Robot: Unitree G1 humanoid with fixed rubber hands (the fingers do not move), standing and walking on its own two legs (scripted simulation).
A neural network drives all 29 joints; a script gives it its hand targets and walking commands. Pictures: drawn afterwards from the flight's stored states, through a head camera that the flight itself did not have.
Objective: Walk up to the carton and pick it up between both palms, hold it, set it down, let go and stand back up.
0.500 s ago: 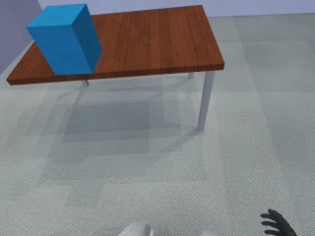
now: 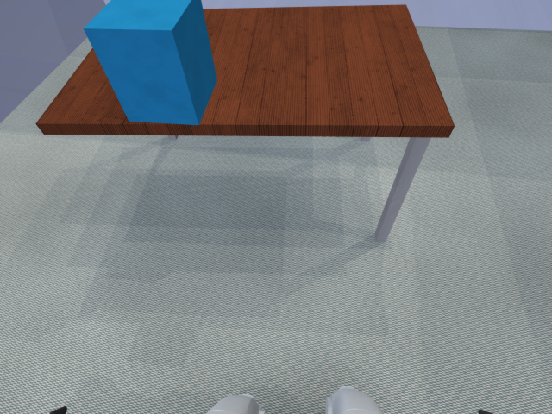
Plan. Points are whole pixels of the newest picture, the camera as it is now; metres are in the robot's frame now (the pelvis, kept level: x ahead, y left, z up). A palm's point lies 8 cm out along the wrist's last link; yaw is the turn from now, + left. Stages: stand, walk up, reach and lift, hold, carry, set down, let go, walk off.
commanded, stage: walk up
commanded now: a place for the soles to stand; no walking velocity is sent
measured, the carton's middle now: (161, 59) +0.91 +0.32 +0.02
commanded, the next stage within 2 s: none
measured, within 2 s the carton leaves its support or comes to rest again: neither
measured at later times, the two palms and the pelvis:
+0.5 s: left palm out of the picture +0.11 +0.45 -0.08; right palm (436, 410) +0.14 -0.21 -0.10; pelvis +0.06 +0.10 +0.00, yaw +5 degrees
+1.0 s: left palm out of the picture +0.10 +0.53 -0.08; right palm (364, 349) +0.23 -0.12 -0.11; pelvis +0.11 +0.17 -0.01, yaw +6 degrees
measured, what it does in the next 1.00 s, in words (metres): steps to the left: left foot, then right foot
